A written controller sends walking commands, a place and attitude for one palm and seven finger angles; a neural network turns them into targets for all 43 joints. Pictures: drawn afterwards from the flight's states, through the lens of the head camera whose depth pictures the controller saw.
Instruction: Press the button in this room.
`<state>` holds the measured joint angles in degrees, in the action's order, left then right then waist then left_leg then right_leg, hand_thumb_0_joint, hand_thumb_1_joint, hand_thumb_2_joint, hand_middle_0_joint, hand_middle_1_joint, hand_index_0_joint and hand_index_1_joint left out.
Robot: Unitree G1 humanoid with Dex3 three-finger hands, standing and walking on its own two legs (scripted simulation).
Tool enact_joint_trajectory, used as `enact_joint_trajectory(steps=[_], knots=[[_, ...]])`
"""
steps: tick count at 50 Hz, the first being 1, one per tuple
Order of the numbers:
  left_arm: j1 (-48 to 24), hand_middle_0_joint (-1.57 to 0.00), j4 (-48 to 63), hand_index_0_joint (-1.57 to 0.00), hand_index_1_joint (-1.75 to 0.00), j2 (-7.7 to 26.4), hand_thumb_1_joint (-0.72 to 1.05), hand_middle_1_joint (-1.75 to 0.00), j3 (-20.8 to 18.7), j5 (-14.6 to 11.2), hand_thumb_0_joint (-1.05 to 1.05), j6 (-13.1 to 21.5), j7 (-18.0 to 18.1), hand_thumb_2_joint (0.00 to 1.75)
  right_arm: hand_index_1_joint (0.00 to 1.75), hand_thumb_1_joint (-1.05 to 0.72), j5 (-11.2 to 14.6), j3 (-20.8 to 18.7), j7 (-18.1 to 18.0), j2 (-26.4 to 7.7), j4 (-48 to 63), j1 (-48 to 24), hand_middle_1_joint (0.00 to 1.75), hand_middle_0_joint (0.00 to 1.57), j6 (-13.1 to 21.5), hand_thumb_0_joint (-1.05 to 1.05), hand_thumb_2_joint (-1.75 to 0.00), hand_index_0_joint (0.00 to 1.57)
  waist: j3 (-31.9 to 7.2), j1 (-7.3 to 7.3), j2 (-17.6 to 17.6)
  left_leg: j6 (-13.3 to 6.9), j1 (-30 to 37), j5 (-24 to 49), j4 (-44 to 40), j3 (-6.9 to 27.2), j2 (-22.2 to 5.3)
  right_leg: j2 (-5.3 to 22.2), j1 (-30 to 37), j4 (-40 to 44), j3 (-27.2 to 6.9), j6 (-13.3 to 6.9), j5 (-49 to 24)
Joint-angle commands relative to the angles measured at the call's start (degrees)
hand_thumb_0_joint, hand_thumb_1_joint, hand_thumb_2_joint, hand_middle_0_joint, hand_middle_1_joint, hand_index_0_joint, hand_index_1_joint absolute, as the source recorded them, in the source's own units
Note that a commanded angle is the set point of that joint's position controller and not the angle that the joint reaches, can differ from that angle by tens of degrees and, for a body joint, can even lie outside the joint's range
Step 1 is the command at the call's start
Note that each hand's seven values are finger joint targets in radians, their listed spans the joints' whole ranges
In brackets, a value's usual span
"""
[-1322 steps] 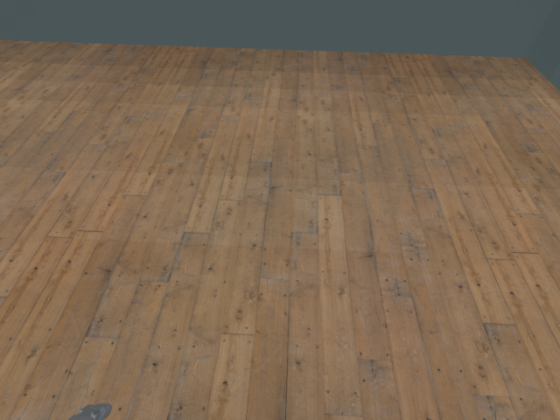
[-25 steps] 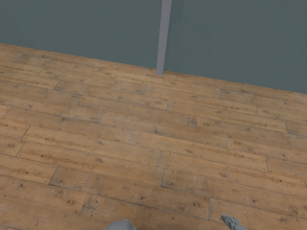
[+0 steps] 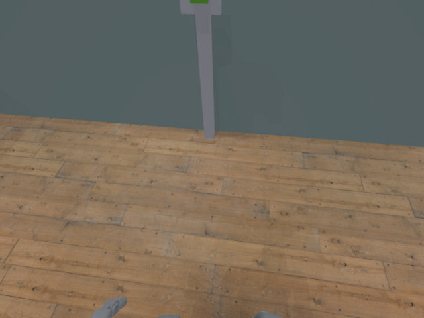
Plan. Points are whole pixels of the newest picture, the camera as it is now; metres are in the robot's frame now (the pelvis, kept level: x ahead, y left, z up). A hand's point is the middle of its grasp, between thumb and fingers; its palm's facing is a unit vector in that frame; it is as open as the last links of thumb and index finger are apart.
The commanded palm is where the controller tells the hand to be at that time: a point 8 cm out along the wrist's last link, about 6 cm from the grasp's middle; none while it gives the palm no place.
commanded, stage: turn or walk to find it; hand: left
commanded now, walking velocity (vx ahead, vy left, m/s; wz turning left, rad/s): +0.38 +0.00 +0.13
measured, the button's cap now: out of the picture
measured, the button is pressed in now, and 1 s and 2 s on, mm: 0 0 0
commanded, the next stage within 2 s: stand and wait in 0.08 s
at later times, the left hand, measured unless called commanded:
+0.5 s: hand out of the picture +0.13 +0.20 -0.17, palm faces +0.10 -0.99 -0.13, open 7.4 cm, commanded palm none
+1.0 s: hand (135, 279) +0.22 +0.20 -0.16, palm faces +0.05 -0.99 -0.16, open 7.4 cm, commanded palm none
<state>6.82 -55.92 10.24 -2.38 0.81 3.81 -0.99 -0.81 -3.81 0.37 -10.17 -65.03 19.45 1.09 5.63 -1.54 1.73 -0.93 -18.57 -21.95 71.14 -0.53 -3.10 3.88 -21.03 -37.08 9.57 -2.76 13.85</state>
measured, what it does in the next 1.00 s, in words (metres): walks ahead: left foot, then right foot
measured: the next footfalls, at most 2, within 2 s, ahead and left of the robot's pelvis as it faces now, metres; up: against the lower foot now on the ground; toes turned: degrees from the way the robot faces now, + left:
left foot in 0.34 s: +0.26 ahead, +0.15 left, +0.00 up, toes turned +6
right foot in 0.68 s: +0.24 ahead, -0.10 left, +0.00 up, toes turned -7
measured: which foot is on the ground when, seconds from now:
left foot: up 0.00-0.32, down 0.34-1.00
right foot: down 0.00-0.36, up 0.38-0.66, down 0.68-1.00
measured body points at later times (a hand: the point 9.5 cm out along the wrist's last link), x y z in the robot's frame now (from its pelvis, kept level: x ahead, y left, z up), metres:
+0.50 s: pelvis +0.17 +0.05 +0.01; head +0.20 +0.07 +0.46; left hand +0.12 +0.25 -0.16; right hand +0.29 -0.16 -0.13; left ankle +0.22 +0.13 -0.72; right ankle +0.12 -0.09 -0.68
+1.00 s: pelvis +0.25 +0.04 +0.02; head +0.27 +0.04 +0.47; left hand +0.22 +0.25 -0.15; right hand +0.23 -0.19 -0.14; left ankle +0.22 +0.15 -0.72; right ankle +0.20 -0.09 -0.72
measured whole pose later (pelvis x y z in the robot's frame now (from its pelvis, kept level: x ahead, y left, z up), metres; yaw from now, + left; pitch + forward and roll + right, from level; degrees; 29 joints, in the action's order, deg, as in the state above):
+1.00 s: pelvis +0.25 +0.04 +0.02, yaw +0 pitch +0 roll +0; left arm 16.8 -66.0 8.1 -0.2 0.0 0.4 1.5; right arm -0.5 -0.7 -1.8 -8.3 -66.6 16.5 1.6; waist 2.3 0.3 -1.1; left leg -0.2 -10.5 -16.6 27.6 -5.6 -1.6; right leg 4.2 -7.3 -27.0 6.5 1.7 19.0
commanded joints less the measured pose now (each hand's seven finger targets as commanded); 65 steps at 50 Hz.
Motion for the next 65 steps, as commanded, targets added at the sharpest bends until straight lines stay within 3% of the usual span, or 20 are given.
enact_joint_trajectory(steps=[1,4,7,11,14,16,17,18,19,20,23,31,34,36,37,40,42,45,51,65], knots=[[6.4,-0.20,-0.6,-0.20,-0.30,6.6,0.90,-0.30,-1.4,0.4,0.00,0.5,1.2,0.90,0.30,-0.90,-0.8,-0.3,0.4,-2.4,4.4,0.6,0.30,0.20,0.1,0.00,-0.90,0.20,-2.4,0.81,-9.6,1.3,-11.0,8.6,2.0,1.6,-4.9,14.7,2.8,26.8,-15.4,-2.0,8.8],[8.9,-0.20,-2.4,-0.20,-0.30,5.9,0.90,-0.30,-1.6,0.6,0.00,1.2,1.3,0.90,0.30,-0.90,-0.9,-0.3,0.7,-1.4,4.9,-0.3,0.30,0.20,-0.3,0.00,-0.90,0.20,-1.8,0.32,-7.6,2.6,-12.5,10.3,-4.8,-0.2,-5.6,13.4,3.6,27.7,-11.4,-3.0,3.6],[11.4,-0.20,-4.0,-0.20,-0.30,5.8,0.90,-0.30,-1.0,0.5,0.00,1.5,1.4,0.90,0.30,-0.90,-0.6,0.2,0.9,-0.5,6.5,-4.6,0.30,0.20,0.1,0.00,-0.90,0.20,-0.9,1.08,-6.9,3.5,-13.3,10.5,-15.8,-2.3,-5.2,12.5,7.8,26.1,-7.6,-4.0,-11.1],[15.7,-0.20,-6.8,-0.20,-0.30,5.7,0.90,-0.30,-0.4,0.3,0.00,1.2,1.8,0.90,0.30,-0.90,-0.2,1.3,0.9,0.7,7.5,-10.4,0.30,0.20,0.9,0.00,-0.90,0.20,-1.5,3.44,-8.7,3.1,-9.1,10.7,-29.6,-5.4,-2.5,11.9,14.1,21.5,-5.7,-4.0,-28.1],[15.5,-0.20,-7.6,-0.20,-0.30,5.8,0.90,-0.30,-0.5,0.2,0.00,0.4,2.3,0.90,0.30,-0.90,-0.1,1.6,0.3,-0.1,6.9,-9.3,0.30,0.20,1.5,0.00,-0.90,0.20,-3.2,2.42,-9.4,2.3,-1.0,13.3,-37.7,-5.5,-1.2,11.5,15.2,16.6,-5.1,-2.7,-30.7],[15.8,-0.20,-7.9,-0.20,-0.30,4.7,0.90,-0.30,-0.1,-0.1,0.00,-0.4,2.6,0.90,0.30,-0.90,-0.3,1.2,-0.2,-3.4,4.4,-2.6,0.30,0.20,2.3,0.00,-0.90,0.20,-8.0,-0.09,-4.3,1.7,12.7,28.8,-45.8,-3.8,-2.6,7.6,12.1,6.7,-2.7,0.8,-23.7],[18.6,-0.20,-8.0,-0.20,-0.30,2.6,0.90,-0.30,0.5,-0.4,0.00,-0.6,2.8,0.90,0.30,-0.90,-0.5,0.5,-0.7,-7.5,3.6,0.9,0.30,0.20,2.6,0.00,-0.90,0.20,-12.1,-0.57,4.7,-2.2,24.0,46.1,-44.0,3.8,-11.1,3.5,3.6,-1.1,-0.6,3.3,-8.9],[20.4,-0.20,-8.3,-0.20,-0.30,1.0,0.90,-0.30,1.1,-0.6,0.00,-1.0,2.8,0.90,0.30,-0.90,-0.1,0.0,-1.2,-10.4,2.8,3.0,0.30,0.20,2.0,0.00,-0.90,0.20,-14.5,-0.78,13.0,-7.6,26.1,56.8,-46.0,11.0,-19.5,-0.3,0.3,-11.1,-0.3,4.8,19.9],[20.0,-0.20,-8.4,-0.20,-0.30,0.8,0.90,-0.30,1.3,-0.7,0.00,-1.7,3.3,0.90,0.30,-0.90,0.1,0.6,-2.1,-10.3,2.3,2.0,0.30,0.20,1.7,0.00,-0.90,0.20,-16.4,-0.65,16.6,-9.9,25.3,57.0,-48.5,12.8,-21.1,0.1,-1.0,-16.9,-4.6,5.3,25.5],[17.7,-0.20,-8.4,-0.20,-0.30,1.3,0.90,-0.30,1.2,-0.7,0.00,-2.0,3.3,0.90,0.30,-0.90,0.1,0.6,-2.4,-9.0,2.8,-1.2,0.30,0.20,1.4,0.00,-0.90,0.20,-13.4,-0.32,13.7,-11.2,21.0,52.0,-49.4,11.9,-20.8,1.5,-1.9,-19.5,-6.0,5.0,24.1],[14.1,-0.20,-8.9,-0.20,-0.30,0.1,0.90,-0.30,1.2,-0.4,0.00,-2.3,2.5,0.90,0.30,-0.90,0.0,1.3,-2.3,-5.5,3.5,-7.1,0.30,0.20,1.4,0.00,-0.90,0.20,-6.9,1.33,5.3,-8.8,11.2,41.9,-51.7,5.7,-15.5,3.2,0.4,-14.0,-6.8,5.2,17.5],[17.5,-0.20,-9.3,-0.20,-0.30,-0.5,0.90,-0.30,1.4,0.7,0.00,-3.4,2.4,0.90,0.30,-0.90,0.0,0.2,-1.6,-4.4,4.0,-9.5,0.30,0.20,0.6,0.00,-0.90,0.20,-4.7,3.46,3.5,-4.5,0.9,0.5,-55.4,3.2,-10.2,1.1,11.1,5.3,-2.8,5.3,2.7],[18.2,-0.20,-8.6,-0.20,-0.30,3.3,0.90,-0.30,0.6,1.3,0.00,-3.1,1.8,0.90,0.30,-0.90,-0.2,0.0,-0.8,-3.5,5.0,-9.4,0.30,0.20,-0.2,0.00,-0.90,0.20,1.2,4.27,0.1,-1.4,-6.7,-15.9,-51.6,1.5,-5.3,3.7,11.1,13.6,-6.1,3.3,10.9],[16.8,-0.20,-7.4,-0.20,-0.30,7.2,0.90,-0.30,-0.2,0.9,0.00,-2.6,2.0,0.90,0.30,-0.90,-0.2,0.6,-0.6,-0.8,7.0,-10.6,0.30,0.20,-0.9,0.00,-0.90,0.20,5.4,4.11,-20.6,1.3,-7.6,-5.4,-37.1,-5.5,1.1,13.1,3.6,28.3,-22.6,-1.3,26.1],[15.2,-0.20,-6.8,-0.20,-0.30,7.4,0.90,-0.30,-0.3,0.4,0.00,-2.4,2.2,0.90,0.30,-0.90,-0.3,0.9,-0.6,-1.5,7.3,-10.9,0.30,0.20,-0.9,0.00,-0.90,0.20,7.4,3.98,-19.8,1.2,-5.9,-1.5,-34.3,-3.9,-0.2,15.6,0.7,31.7,-25.4,-3.4,23.7],[11.1,-0.20,-6.1,-0.20,-0.30,5.9,0.90,-0.30,0.4,0.0,0.00,-1.5,2.3,0.90,0.30,-0.90,-0.2,2.0,-0.8,-0.9,3.9,-3.9,0.30,0.20,0.3,0.00,-0.90,0.20,-0.1,0.20,-7.0,1.7,4.7,11.2,-42.6,-3.0,-0.9,10.4,5.3,19.8,-12.7,-1.8,-4.5],[12.2,-0.20,-6.6,-0.20,-0.30,4.5,0.90,-0.30,0.6,-0.4,0.00,-1.4,2.3,0.90,0.30,-0.90,-0.1,2.2,-1.2,-2.6,2.2,-1.4,0.30,0.20,1.3,0.00,-0.90,0.20,-5.9,0.85,-1.9,1.1,10.4,22.4,-46.3,-0.9,-3.1,5.3,8.7,13.8,-7.7,1.5,-10.0],[12.7,-0.20,-7.6,-0.20,-0.30,3.5,0.90,-0.30,1.1,-0.6,0.00,-2.0,2.5,0.90,0.30,-0.90,0.3,2.4,-2.1,-3.7,1.0,-1.2,0.30,0.20,1.7,0.00,-0.90,0.20,-6.0,1.55,3.5,-0.5,11.9,34.3,-47.0,0.8,-5.1,3.8,11.3,11.7,-5.5,3.4,-12.6],[14.3,-0.20,-9.1,-0.20,-0.30,3.3,0.90,-0.30,1.7,-0.7,0.00,-2.4,3.3,0.90,0.30,-0.90,0.4,2.8,-2.9,-3.0,-1.0,0.3,0.30,0.20,1.2,0.00,-0.90,0.20,-5.7,1.76,-0.8,0.1,12.5,37.1,-46.8,0.0,-4.4,4.7,15.4,13.6,-5.5,3.1,-19.8],[14.3,-0.20,-8.4,-0.20,-0.30,2.7,0.90,-0.30,1.6,-0.5,0.00,-2.8,3.7,0.90,0.30,-0.90,0.5,2.5,-2.8,-1.4,-1.8,1.0,0.30,0.20,0.5,0.00,-0.90,0.20,-2.0,1.76,-2.7,0.0,11.7,29.0,-49.6,-0.2,-4.0,4.7,15.2,16.1,-5.9,2.9,-16.2]])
